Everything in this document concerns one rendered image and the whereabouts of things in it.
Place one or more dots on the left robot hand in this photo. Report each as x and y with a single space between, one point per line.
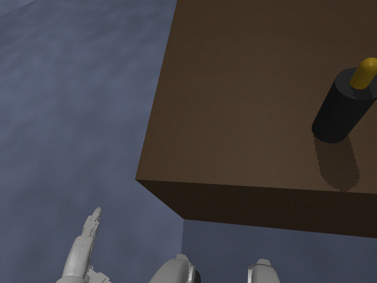
79 258

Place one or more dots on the bottle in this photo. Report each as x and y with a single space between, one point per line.
351 95

